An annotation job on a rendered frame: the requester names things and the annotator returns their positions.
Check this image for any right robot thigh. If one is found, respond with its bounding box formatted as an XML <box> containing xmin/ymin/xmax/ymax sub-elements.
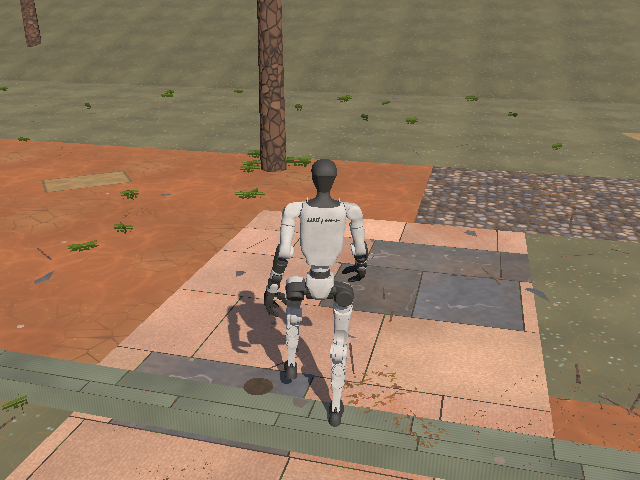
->
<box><xmin>330</xmin><ymin>281</ymin><xmax>354</xmax><ymax>362</ymax></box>

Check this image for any robot right forearm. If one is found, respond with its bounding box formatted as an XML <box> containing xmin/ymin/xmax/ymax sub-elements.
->
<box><xmin>354</xmin><ymin>241</ymin><xmax>368</xmax><ymax>271</ymax></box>

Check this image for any robot right hand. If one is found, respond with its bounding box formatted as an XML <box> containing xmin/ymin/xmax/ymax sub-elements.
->
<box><xmin>342</xmin><ymin>265</ymin><xmax>366</xmax><ymax>282</ymax></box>

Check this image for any robot left forearm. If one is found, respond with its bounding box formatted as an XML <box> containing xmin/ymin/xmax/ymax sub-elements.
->
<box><xmin>266</xmin><ymin>244</ymin><xmax>288</xmax><ymax>293</ymax></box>

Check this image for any robot left hand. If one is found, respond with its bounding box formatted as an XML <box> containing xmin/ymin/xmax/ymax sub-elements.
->
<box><xmin>264</xmin><ymin>289</ymin><xmax>287</xmax><ymax>317</ymax></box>

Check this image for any left robot thigh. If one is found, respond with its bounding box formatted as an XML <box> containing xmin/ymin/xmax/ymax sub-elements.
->
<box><xmin>285</xmin><ymin>276</ymin><xmax>306</xmax><ymax>324</ymax></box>

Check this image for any right robot upper arm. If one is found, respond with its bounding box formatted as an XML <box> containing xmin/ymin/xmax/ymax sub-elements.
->
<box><xmin>343</xmin><ymin>202</ymin><xmax>366</xmax><ymax>256</ymax></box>

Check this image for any robot thigh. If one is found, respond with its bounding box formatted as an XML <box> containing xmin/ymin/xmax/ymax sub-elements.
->
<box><xmin>285</xmin><ymin>276</ymin><xmax>306</xmax><ymax>324</ymax></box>
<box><xmin>330</xmin><ymin>281</ymin><xmax>354</xmax><ymax>362</ymax></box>

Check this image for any left robot upper arm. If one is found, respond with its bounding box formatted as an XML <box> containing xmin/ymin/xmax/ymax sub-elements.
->
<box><xmin>278</xmin><ymin>202</ymin><xmax>303</xmax><ymax>259</ymax></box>

